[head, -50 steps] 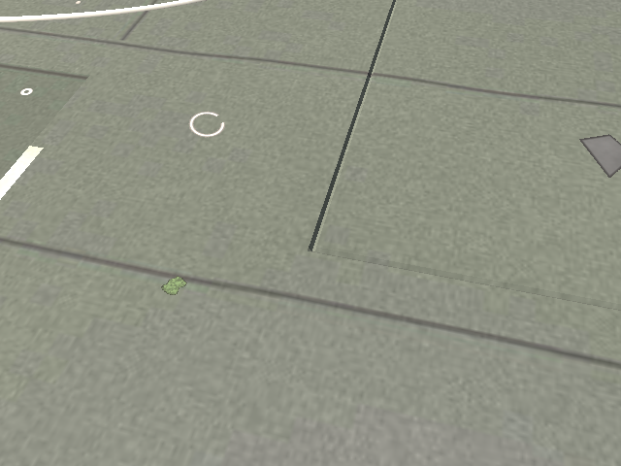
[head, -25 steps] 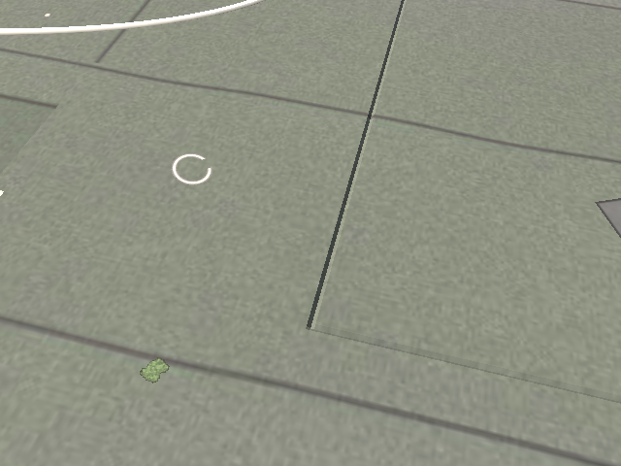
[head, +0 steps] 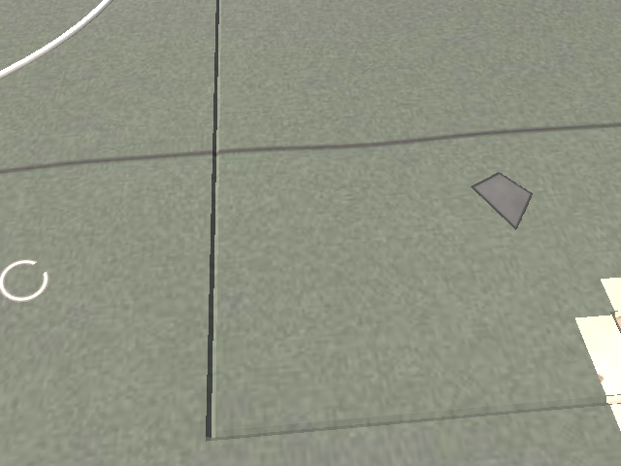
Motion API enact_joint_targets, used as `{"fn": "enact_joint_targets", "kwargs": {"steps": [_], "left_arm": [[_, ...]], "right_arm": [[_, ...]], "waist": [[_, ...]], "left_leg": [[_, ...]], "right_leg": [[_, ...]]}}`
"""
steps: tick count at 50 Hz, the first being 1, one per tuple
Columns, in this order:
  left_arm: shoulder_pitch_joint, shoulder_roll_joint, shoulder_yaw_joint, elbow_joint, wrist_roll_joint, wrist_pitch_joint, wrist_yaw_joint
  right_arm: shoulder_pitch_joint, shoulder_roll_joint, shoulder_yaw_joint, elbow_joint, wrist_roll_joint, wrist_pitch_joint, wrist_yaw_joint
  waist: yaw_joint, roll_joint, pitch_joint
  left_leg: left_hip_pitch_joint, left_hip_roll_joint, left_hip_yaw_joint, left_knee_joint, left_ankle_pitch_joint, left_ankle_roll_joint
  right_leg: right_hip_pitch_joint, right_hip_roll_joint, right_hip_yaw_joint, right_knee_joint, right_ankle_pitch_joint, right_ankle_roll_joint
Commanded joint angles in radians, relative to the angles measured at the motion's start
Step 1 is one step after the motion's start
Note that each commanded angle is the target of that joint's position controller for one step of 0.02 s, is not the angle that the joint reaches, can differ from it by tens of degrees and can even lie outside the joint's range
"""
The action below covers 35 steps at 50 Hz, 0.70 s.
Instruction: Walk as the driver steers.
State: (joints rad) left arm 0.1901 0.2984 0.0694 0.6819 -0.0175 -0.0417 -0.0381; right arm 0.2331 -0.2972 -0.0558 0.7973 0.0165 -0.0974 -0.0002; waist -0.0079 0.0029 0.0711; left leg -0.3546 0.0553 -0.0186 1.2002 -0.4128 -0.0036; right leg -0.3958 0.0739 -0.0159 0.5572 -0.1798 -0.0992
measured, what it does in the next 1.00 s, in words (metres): walks ahead: left foot, then right foot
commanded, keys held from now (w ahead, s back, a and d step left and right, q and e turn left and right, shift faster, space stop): w+e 0.36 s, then w+q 0.64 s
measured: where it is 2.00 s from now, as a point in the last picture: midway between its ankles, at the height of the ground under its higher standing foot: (287, 228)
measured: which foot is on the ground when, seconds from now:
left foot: up 0.00-0.34, down 0.36-0.80, up 0.82-1.00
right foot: down 0.00-0.38, up 0.40-0.78, down 0.80-1.00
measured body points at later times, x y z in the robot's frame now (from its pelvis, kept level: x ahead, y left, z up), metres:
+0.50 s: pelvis +0.29 +0.04 +0.01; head +0.31 +0.05 +0.46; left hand +0.44 +0.29 -0.11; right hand +0.35 -0.25 -0.09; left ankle +0.36 +0.14 -0.73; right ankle +0.17 -0.06 -0.64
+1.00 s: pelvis +0.52 -0.05 +0.02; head +0.53 -0.06 +0.47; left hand +0.64 +0.22 -0.08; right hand +0.61 -0.34 -0.10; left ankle +0.53 +0.10 -0.65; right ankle +0.51 -0.16 -0.73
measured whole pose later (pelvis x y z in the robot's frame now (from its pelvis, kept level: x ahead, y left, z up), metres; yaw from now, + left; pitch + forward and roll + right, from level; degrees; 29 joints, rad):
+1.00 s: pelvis +0.52 -0.05 +0.02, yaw -1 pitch +1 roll -1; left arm 0.25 0.25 0.06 0.74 0.01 -0.09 -0.01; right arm 0.28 -0.32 -0.07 0.75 0.03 -0.03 0.00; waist 0.01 0.05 0.01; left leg -0.57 0.06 -0.06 1.11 -0.29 0.00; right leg -0.18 0.02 -0.07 0.36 -0.20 -0.02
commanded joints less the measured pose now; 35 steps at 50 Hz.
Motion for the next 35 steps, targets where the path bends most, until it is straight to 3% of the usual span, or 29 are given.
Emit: {"fn": "enact_joint_targets", "kwargs": {"steps": [1, 4, 9, 11, 14, 16, 17, 18, 19, 20, 21, 22, 23, 24, 25, 27, 30, 35], "left_arm": [[0.028, 0.109, 0.029, -0.074, 0.016, -0.02, 0.014], [0.042, 0.136, 0.036, -0.067, 0.01, -0.026, 0.03], [0.114, 0.159, 0.044, -0.036, -0.001, -0.015, 0.052], [0.147, 0.167, 0.047, -0.019, -0.006, -0.01, 0.054], [0.167, 0.152, 0.046, -0.007, -0.009, -0.002, 0.059], [0.151, 0.151, 0.048, -0.009, -0.005, 0.004, 0.061], [0.141, 0.13, 0.041, -0.014, -0.003, 0.007, 0.06], [0.143, 0.078, 0.022, -0.022, 0.003, 0.004, 0.056], [0.247, 0.006, -0.001, -0.035, 0.002, -0.002, 0.056], [0.32, 0.028, -0.006, -0.032, -0.019, -0.01, 0.058], [0.258, 0.113, 0.012, -0.017, -0.023, -0.012, 0.057], [0.155, 0.133, 0.015, -0.034, -0.012, -0.013, 0.055], [0.087, 0.125, 0.013, -0.053, 0.006, -0.02, 0.053], [0.057, 0.113, 0.015, -0.062, 0.018, -0.027, 0.05], [0.058, 0.095, 0.012, -0.064, 0.019, -0.032, 0.047], [0.057, 0.06, 0.002, -0.069, 0.023, -0.038, 0.042], [-0.04, 0.017, -0.021, -0.095, 0.027, -0.049, 0.036], [-0.162, 0.045, -0.017, -0.116, 0.006, -0.065, 0.02]], "right_arm": [[-0.018, -0.134, -0.034, -0.091, -0.021, -0.024, -0.003], [-0.027, -0.096, -0.027, -0.099, -0.034, 0.003, -0.005], [-0.222, -0.05, -0.005, -0.15, -0.024, -0.002, 0.004], [-0.271, -0.061, -0.006, -0.166, -0.013, -0.009, 0.013], [-0.277, -0.1, -0.019, -0.174, -0.007, -0.022, 0.026], [-0.221, -0.122, -0.031, -0.164, -0.005, -0.032, 0.027], [-0.142, -0.134, -0.042, -0.141, -0.008, -0.036, 0.023], [-0.029, -0.169, -0.056, -0.125, -0.023, -0.042, 0.016], [0.102, -0.247, -0.072, -0.107, -0.046, -0.04, 0.011], [0.177, -0.245, -0.079, -0.053, -0.026, -0.028, 0.027], [0.133, -0.159, -0.055, -0.067, -0.007, -0.025, 0.03], [0.081, -0.119, -0.041, -0.074, -0.009, -0.016, 0.028], [0.038, -0.105, -0.033, -0.077, -0.017, -0.008, 0.028], [0.015, -0.088, -0.025, -0.077, -0.022, -0.004, 0.027], [0.009, -0.081, -0.019, -0.077, -0.025, -0.003, 0.026], [0.02, -0.087, -0.02, -0.071, -0.01, -0.003, 0.022], [0.044, -0.144, -0.038, -0.057, 0.005, 0.006, 0.007], [0.13, -0.162, -0.044, -0.029, 0.016, 0.03, -0.002]], "waist": [[-0.003, -0.045, -0.12], [-0.014, -0.042, -0.104], [0.06, -0.079, -0.064], [0.08, -0.086, -0.059], [0.07, -0.101, -0.062], [0.034, -0.133, -0.07], [-0.009, -0.133, -0.098], [-0.063, -0.091, -0.197], [-0.054, 0.116, -0.356], [-0.04, 0.347, -0.386], [-0.061, 0.21, -0.249], [-0.064, 0.126, -0.15], [-0.049, 0.079, -0.089], [-0.03, 0.075, -0.059], [-0.013, 0.093, -0.056], [-0.001, 0.114, -0.076], [-0.022, 0.098, -0.07], [-0.058, 0.095, -0.066]], "left_leg": [[-0.279, 0.069, -0.07, -0.056, 0.106, -0.004], [-0.244, 0.053, -0.04, -0.177, 0.182, -0.054], [-0.182, -0.015, -0.032, -0.557, 0.473, -0.079], [-0.147, -0.036, -0.041, -0.624, 0.509, -0.074], [-0.124, -0.042, -0.077, -0.697, 0.449, -0.047], [-0.055, -0.045, -0.07, -0.715, 0.357, -0.015], [0.053, -0.049, -0.05, -0.753, 0.353, 0.009], [0.257, 0.03, -0.11, -0.746, 0.327, 0.057], [0.597, 0.244, -0.425, -0.768, 0.206, 0.177], [0.69, 0.349, -0.808, -0.898, -0.083, 0.278], [0.597, 0.312, -0.762, -0.938, -0.209, 0.255], [0.484, 0.267, -0.612, -0.936, -0.139, 0.226], [0.375, 0.223, -0.511, -0.95, -0.018, 0.223], [0.301, 0.188, -0.448, -0.968, 0.09, 0.223], [0.255, 0.159, -0.406, -0.983, 0.174, 0.222], [0.229, 0.134, -0.353, -0.997, 0.3, 0.24], [0.168, 0.111, -0.272, -1.013, 0.369, 0.24], [0.139, 0.11, -0.277, -0.976, 0.333, 0.206]], "right_leg": [[0.289, -0.252, 0.399, -0.316, 0.14, -0.193], [0.182, -0.218, 0.314, -0.34, 0.268, -0.2], [0.127, -0.154, 0.259, -0.324, 0.129, -0.13], [0.14, -0.172, 0.299, -0.307, 0.078, -0.121], [0.223, -0.207, 0.388, -0.222, 0.035, -0.105], [0.247, -0.219, 0.436, -0.158, 0.06, -0.087], [0.234, -0.188, 0.428, -0.094, 0.086, -0.065], [0.176, -0.131, 0.375, 0.09, 0.073, -0.031], [-0.068, -0.011, 0.237, 0.414, -0.155, 0.039], [-0.3, 0.015, 0.189, 0.642, -0.419, 0.072], [-0.379, -0.031, 0.225, 0.727, -0.356, 0.078], [-0.387, -0.066, 0.184, 0.734, -0.283, 0.077], [-0.373, -0.099, 0.143, 0.689, -0.228, 0.075], [-0.342, -0.133, 0.133, 0.619, -0.179, 0.074], [-0.293, -0.146, 0.123, 0.566, -0.154, 0.077], [-0.25, -0.146, 0.091, 0.452, -0.157, 0.093], [-0.169, -0.127, 0.062, 0.211, -0.045, 0.119], [-0.02, -0.074, 0.068, -0.006, 0.151, 0.138]]}}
